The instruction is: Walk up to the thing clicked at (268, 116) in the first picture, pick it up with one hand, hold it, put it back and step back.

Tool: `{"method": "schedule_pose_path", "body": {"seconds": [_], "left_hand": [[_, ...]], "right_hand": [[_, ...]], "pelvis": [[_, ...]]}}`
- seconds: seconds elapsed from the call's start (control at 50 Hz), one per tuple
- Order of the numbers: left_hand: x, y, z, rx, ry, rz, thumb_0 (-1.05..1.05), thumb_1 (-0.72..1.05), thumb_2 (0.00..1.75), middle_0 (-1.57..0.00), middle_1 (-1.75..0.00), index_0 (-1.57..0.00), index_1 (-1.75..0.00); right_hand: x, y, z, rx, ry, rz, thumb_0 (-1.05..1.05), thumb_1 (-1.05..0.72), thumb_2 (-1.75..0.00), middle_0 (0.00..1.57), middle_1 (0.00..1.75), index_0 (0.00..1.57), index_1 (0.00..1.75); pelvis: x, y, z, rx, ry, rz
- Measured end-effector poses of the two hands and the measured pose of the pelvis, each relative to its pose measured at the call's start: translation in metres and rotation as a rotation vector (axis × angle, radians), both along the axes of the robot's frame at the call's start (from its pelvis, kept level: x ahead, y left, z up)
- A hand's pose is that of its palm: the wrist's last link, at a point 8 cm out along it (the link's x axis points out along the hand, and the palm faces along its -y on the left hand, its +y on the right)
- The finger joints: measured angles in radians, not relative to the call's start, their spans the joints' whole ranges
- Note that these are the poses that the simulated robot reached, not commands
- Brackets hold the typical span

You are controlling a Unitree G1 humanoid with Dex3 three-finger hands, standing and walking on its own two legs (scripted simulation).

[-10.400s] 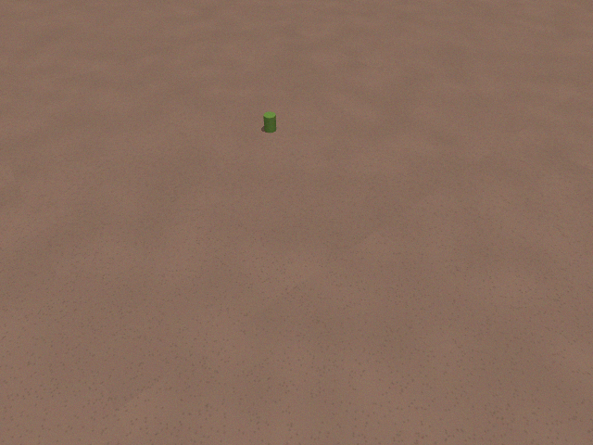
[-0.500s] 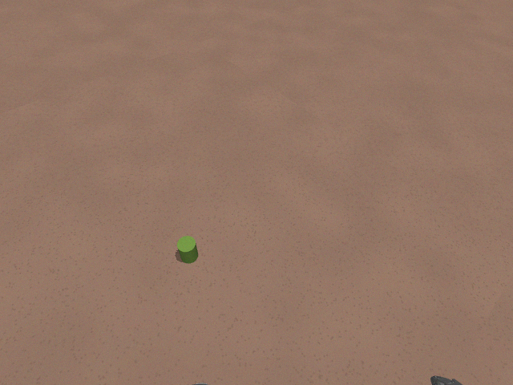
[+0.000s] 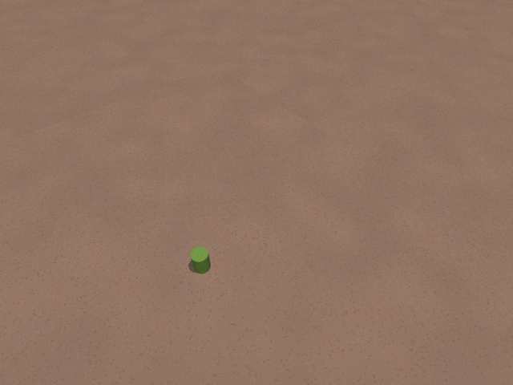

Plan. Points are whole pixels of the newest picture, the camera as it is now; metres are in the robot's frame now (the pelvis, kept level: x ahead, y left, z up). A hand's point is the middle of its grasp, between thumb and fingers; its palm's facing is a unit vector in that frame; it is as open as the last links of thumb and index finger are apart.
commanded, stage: walk up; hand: left
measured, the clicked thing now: (200, 260) +0.74 +0.25 -0.71
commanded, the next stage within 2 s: stand in 0.56 s
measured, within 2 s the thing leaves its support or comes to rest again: neither
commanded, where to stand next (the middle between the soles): +0.35 +0.01 m, yaw +0 degrees
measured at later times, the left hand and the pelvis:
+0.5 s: hand out of the picture +0.12 +0.27 -0.15, palm faces +0.03 -0.94 -0.35, open 7.4 cm; pelvis +0.03 +0.01 +0.01, yaw +1 degrees
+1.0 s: hand out of the picture +0.09 +0.26 -0.14, palm faces -0.01 -0.94 -0.33, open 7.4 cm; pelvis +0.01 +0.01 +0.02, yaw +0 degrees
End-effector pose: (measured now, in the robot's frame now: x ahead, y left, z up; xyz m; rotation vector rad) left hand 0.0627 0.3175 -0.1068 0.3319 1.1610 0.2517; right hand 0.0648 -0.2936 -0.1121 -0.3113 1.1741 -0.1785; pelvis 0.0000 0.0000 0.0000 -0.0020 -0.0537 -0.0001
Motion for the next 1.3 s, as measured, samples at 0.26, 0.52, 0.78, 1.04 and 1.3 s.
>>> {"method": "schedule_pose_path", "body": {"seconds": [0.26, 0.52, 0.78, 1.04, 1.3], "left_hand": [[0.042, -0.002, 0.001, -0.033, -0.042, -0.004, 0.01, 0.9, 0.9, -0.2, -0.3, -0.2, -0.3], [0.045, 0.0, -0.002, -0.035, -0.002, 0.003, 0.01, 0.9, 0.9, -0.2, -0.3, -0.2, -0.3], [0.027, -0.008, 0.0, -0.049, 0.071, 0.003, 0.01, 0.9, 0.9, -0.2, -0.3, -0.2, -0.3], [0.016, -0.014, 0.004, -0.051, 0.066, -0.016, 0.01, 0.9, 0.9, -0.2, -0.3, -0.2, -0.3], [0.0, -0.015, 0.005, -0.045, 0.089, -0.017, 0.01, 0.9, 0.9, -0.2, -0.3, -0.2, -0.3]], "right_hand": [[0.044, 0.008, 0.007, -0.011, -0.025, 0.018, 0.01, -0.9, -0.9, 0.2, 0.3, 0.2, 0.3], [0.069, 0.012, 0.012, -0.018, -0.033, 0.015, 0.01, -0.9, -0.9, 0.2, 0.3, 0.2, 0.3], [0.064, 0.014, 0.014, -0.003, -0.024, 0.011, 0.01, -0.9, -0.9, 0.2, 0.3, 0.2, 0.3], [0.025, 0.004, 0.012, -0.008, 0.029, -0.013, 0.01, -0.9, -0.9, 0.2, 0.3, 0.2, 0.3], [-0.007, -0.004, 0.008, -0.009, 0.084, -0.034, 0.01, -0.9, -0.9, 0.2, 0.3, 0.2, 0.3]], "pelvis": [[0.021, 0.01, 0.005, -0.004, 0.01, 0.011], [0.027, 0.012, 0.008, -0.007, 0.013, 0.016], [0.02, 0.011, 0.015, -0.003, 0.005, 0.005], [0.006, 0.007, 0.017, -0.002, 0.001, 0.003], [-0.001, 0.003, 0.017, -0.001, 0.005, 0.003]]}}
